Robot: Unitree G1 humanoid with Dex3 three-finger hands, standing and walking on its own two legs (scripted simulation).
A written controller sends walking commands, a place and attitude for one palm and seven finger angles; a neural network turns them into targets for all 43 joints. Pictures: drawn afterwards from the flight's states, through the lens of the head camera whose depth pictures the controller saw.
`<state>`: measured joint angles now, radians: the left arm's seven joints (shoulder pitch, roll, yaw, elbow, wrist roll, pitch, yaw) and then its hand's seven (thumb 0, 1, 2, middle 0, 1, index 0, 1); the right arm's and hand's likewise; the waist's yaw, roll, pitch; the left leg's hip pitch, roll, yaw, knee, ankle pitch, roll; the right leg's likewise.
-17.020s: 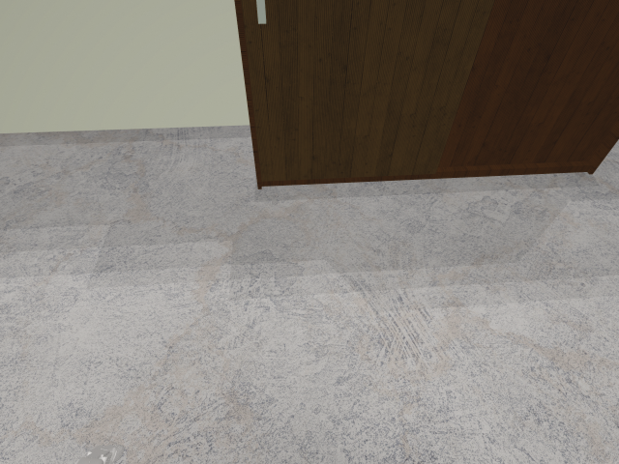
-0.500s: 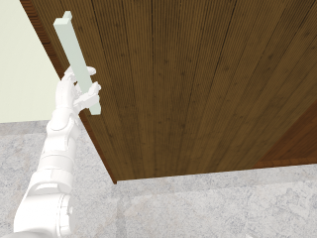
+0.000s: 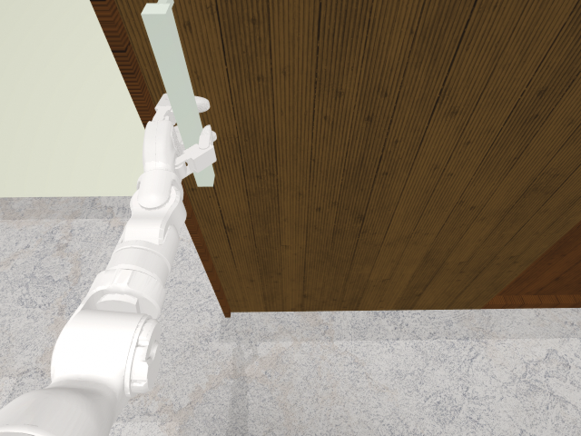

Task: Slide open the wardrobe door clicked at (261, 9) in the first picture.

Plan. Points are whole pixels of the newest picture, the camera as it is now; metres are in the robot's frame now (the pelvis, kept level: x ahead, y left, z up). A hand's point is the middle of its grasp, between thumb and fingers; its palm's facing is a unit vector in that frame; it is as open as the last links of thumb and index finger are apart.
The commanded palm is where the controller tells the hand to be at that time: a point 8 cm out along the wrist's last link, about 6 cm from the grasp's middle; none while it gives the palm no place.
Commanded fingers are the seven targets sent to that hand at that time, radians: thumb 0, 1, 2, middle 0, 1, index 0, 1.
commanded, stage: tug the door sideways, standing still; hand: left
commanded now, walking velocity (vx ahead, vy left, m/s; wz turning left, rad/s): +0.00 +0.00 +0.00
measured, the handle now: (189, 104) +0.52 +0.16 +0.16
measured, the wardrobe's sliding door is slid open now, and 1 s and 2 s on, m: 0.01 0.06 0.36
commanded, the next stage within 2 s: step sideways, sliding the door along in 0.24 s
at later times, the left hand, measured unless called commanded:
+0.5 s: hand (233, 148) +0.47 +0.10 +0.13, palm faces +0.05 -0.99 -0.11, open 6.3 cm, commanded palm +0.45 +0.14 +0.13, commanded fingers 0.00 0.90 0.90 -0.45 -1.40 -0.45 -1.40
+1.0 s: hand (246, 147) +0.47 +0.08 +0.13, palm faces +0.24 -0.96 -0.12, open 6.4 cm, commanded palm +0.45 +0.07 +0.13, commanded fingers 0.00 0.90 0.90 -0.45 -1.40 -0.45 -1.40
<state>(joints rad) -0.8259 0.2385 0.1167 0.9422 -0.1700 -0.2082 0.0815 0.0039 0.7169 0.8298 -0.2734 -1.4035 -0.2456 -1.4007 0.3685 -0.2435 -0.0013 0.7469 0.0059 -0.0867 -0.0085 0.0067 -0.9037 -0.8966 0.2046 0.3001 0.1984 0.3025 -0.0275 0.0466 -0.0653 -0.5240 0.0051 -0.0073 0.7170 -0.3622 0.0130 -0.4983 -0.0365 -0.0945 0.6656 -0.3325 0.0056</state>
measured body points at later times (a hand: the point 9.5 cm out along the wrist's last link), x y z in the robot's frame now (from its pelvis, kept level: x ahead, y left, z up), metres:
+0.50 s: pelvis +0.00 -0.01 +0.00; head +0.05 -0.03 +0.45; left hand +0.46 +0.15 +0.14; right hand +0.08 -0.26 -0.12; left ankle -0.01 +0.11 -0.72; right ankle -0.01 -0.13 -0.72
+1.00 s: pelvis +0.03 -0.10 +0.01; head +0.11 -0.11 +0.45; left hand +0.46 +0.13 +0.14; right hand +0.17 -0.35 -0.12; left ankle +0.02 +0.06 -0.72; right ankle +0.02 -0.20 -0.67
